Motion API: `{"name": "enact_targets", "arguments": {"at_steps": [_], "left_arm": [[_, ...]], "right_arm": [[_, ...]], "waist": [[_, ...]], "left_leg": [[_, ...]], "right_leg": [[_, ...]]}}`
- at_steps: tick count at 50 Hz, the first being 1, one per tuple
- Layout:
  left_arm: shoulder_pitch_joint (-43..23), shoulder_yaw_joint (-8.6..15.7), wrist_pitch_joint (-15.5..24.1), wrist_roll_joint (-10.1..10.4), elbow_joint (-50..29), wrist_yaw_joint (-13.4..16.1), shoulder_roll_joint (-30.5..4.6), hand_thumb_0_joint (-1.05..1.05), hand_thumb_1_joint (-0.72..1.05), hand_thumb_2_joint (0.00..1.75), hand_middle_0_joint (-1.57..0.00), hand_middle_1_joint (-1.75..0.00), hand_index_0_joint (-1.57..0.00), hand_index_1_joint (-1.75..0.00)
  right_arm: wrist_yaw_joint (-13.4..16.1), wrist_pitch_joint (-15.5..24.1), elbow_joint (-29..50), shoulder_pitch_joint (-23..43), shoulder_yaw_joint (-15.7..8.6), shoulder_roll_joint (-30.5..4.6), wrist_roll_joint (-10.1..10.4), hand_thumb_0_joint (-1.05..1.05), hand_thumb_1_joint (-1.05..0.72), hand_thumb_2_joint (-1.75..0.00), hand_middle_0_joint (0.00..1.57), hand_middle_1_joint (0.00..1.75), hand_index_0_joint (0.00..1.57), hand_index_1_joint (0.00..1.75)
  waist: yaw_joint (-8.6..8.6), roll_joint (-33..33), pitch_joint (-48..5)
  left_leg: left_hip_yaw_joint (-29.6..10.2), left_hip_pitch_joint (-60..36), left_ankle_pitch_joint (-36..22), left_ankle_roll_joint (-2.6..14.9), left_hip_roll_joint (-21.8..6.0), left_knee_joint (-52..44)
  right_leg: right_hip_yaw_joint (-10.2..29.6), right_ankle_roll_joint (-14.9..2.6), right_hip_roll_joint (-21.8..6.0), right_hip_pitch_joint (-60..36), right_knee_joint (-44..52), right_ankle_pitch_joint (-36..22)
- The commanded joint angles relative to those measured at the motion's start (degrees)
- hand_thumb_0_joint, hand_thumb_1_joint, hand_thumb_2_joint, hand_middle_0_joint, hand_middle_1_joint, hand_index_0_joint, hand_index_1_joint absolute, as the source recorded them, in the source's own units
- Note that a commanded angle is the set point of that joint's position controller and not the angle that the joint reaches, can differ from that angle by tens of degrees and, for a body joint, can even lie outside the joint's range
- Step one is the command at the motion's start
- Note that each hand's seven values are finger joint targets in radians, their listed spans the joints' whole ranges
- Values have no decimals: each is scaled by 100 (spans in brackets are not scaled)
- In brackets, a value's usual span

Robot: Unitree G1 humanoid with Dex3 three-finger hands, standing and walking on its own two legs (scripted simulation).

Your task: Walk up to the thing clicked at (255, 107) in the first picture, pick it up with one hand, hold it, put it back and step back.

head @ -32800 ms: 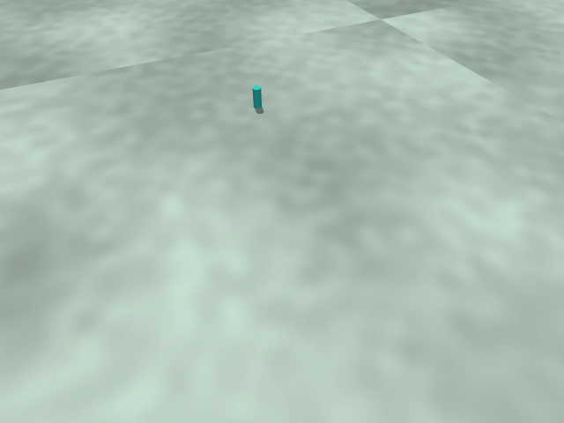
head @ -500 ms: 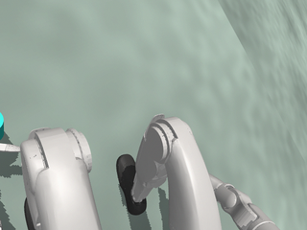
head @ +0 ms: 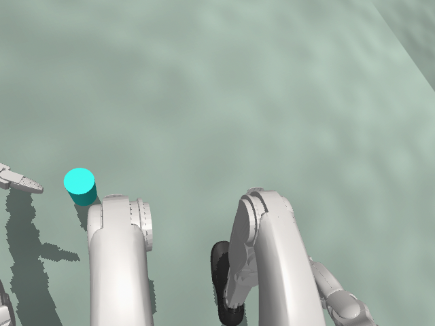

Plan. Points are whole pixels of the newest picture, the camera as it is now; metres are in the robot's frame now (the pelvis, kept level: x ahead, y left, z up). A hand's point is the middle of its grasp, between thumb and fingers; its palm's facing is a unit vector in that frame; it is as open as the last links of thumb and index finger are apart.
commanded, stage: home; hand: left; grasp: from the side
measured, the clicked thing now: (82, 188) +0.38 +0.24 -0.26
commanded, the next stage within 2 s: none
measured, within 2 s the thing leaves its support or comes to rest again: neither
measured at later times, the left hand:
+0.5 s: hand out of the picture +0.29 +0.29 +0.09, palm faces +0.22 -0.87 -0.44, open 17.4 cm
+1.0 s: hand out of the picture +0.26 +0.22 +0.30, palm faces +0.26 -0.91 -0.33, open 17.4 cm
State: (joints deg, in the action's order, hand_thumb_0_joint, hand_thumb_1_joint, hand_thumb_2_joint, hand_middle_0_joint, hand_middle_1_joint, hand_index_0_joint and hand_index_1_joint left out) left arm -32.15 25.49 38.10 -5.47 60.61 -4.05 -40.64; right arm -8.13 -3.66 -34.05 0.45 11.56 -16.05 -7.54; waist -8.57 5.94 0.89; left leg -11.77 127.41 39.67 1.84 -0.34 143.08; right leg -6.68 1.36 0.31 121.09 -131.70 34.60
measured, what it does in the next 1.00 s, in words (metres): rises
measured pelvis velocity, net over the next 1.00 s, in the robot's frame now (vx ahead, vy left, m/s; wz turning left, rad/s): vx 0.10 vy -0.01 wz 0.17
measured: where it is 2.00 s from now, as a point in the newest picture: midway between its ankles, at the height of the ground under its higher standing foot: (178, 313)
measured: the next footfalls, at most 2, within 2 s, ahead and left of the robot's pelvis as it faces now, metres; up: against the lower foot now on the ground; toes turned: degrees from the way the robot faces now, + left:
none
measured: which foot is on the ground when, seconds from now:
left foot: down 0.00-1.00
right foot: down 0.00-1.00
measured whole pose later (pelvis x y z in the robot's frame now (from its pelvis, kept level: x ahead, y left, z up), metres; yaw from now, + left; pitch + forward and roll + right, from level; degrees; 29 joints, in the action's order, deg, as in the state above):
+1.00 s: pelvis +0.10 -0.01 +0.37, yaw +10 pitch +14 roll -2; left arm 19.2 0.8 -14.8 1.0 7.1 10.3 -14.0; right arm 10.2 1.4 -28.7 -15.7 1.9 -11.7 2.4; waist -2.6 -1.5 -9.2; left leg -2.3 47.2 31.0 -0.8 -2.5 63.9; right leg -2.5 1.2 -1.2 46.3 -60.5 28.4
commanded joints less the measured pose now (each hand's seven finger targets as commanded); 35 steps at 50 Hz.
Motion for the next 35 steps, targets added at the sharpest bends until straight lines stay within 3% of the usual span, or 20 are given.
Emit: {"name": "enact_targets", "arguments": {"at_steps": [1,2,3,5,8,9,10,13,19,21,22,24,25,27,35], "left_arm": [[-914,495,-345,-45,-1476,174,-1564,0,-61,0,-4,-3,-4,-3],[-651,618,-541,-52,-1621,204,-1633,0,-61,1,-4,-4,-4,-4],[-505,521,-717,-39,-1834,205,-1472,0,-61,1,-4,-4,-4,-4],[-168,151,-1096,-13,-2018,178,-855,0,-61,2,-5,-5,-5,-5],[277,-194,-1702,53,-2448,246,-366,0,-59,3,-5,-5,-5,-5],[332,-167,-1855,91,-3007,294,-517,0,-57,5,-5,-5,-5,-6],[388,-306,-2013,110,-3336,324,-400,0,-56,5,-5,-5,-5,-5],[961,-311,-2481,185,-4152,484,-407,0,-54,6,-5,-6,-5,-6],[1716,-317,-3179,276,-4801,838,-294,0,-55,6,-5,-5,-5,-5],[2068,-563,-3368,312,-4592,907,134,0,-55,5,-5,-5,-5,-5],[2060,-537,-3420,338,-4740,954,104,0,-56,5,-5,-5,-5,-5],[2467,-769,-3588,353,-4511,1004,485,0,-57,4,-5,-5,-5,-5],[2419,-802,-3635,385,-4734,1036,496,0,-58,4,-5,-5,-5,-5],[2775,-1097,-3805,423,-4401,1073,900,0,-56,5,-5,-5,-5,-5],[3527,-1536,-4338,495,-4877,1289,1383,0,-57,4,-5,-5,-5,-5]], "right_arm": [[217,-186,272,-737,-944,-1609,250,0,-90,-90,20,30,20,30],[237,-221,330,-827,-1013,-1561,308,0,-90,-90,20,30,20,30],[256,-245,415,-805,-1099,-1525,384,0,-90,-90,20,30,20,30],[302,-285,389,-921,-1331,-1474,493,0,-90,-90,20,30,20,30],[406,-289,428,-1077,-1512,-1371,677,0,-90,-90,20,30,20,30],[445,-293,537,-1062,-1570,-1373,736,0,-90,-90,20,30,20,30],[491,-311,575,-1111,-1600,-1333,780,0,-90,-90,20,30,20,30],[648,-318,745,-1116,-1683,-1241,901,0,-90,-90,20,30,20,30],[1066,-203,985,-986,-1609,-884,1023,0,-90,-90,20,30,20,30],[1190,-104,1048,-917,-1572,-805,1042,0,-90,-90,20,30,20,30],[1238,-69,1037,-932,-1569,-749,1046,0,-90,-90,20,30,20,30],[1313,30,1058,-954,-1559,-694,1040,0,-90,-90,20,30,20,30],[1348,71,1060,-981,-1545,-668,1042,0,-90,-90,20,30,20,30],[1410,170,1057,-1003,-1505,-613,1048,0,-90,-90,20,30,20,30],[1572,474,1059,-1181,-1410,-493,994,0,-90,-90,20,30,20,30]], "waist": [[270,-2985,-3766],[368,-2788,-3975],[417,-2635,-4010],[363,-2450,-4052],[315,-1727,-4122],[421,-1655,-4279],[412,-1637,-4415],[571,-1391,-4702],[661,-1202,-4249],[583,-1139,-3898],[644,-1127,-3933],[578,-1028,-3817],[604,-1089,-3734],[532,-985,-3454],[591,-992,-3077]], "left_leg": [[342,-3194,-731,-272,-111,-2753],[454,-3179,-859,-236,-78,-2740],[480,-3104,-700,-213,-63,-2913],[493,-3207,-491,-181,-61,-3157],[566,-3216,-210,-86,-36,-3428],[599,-3251,-32,-60,-25,-3617],[617,-3405,-8,-50,-27,-3769],[677,-3858,-56,-29,-40,-4165],[943,-4405,-62,22,-34,-4997],[932,-4626,-22,15,-47,-5336],[1000,-4795,-180,14,-42,-5407],[1065,-5127,-580,18,-18,-5638],[1083,-5292,-660,8,-24,-5773],[1097,-5620,-957,-2,-29,-6058],[1108,-7180,-1779,-65,-22,-7281]], "right_leg": [[-298,-400,130,-861,909,-563],[-220,-396,142,-1070,1050,-618],[-173,-403,120,-1062,1142,-485],[-104,-396,115,-1066,1379,-340],[1,-355,106,-1459,1993,-130],[49,-349,111,-1677,2216,21],[85,-331,104,-1916,2393,26],[214,-309,91,-2559,2882,-12],[505,-276,51,-3810,4017,136],[507,-270,35,-4057,4336,181],[593,-262,21,-4332,4527,97],[561,-267,18,-4708,4836,-269],[568,-268,11,-4849,4978,-353],[557,-257,4,-5231,5317,-634],[506,-263,-39,-6694,6508,-1445]]}}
